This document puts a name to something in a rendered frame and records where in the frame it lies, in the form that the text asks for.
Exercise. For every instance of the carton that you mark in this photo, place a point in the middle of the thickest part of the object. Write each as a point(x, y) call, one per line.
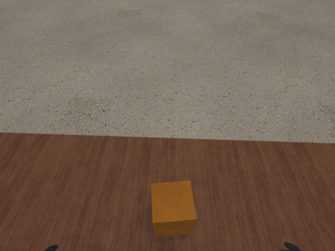
point(173, 209)

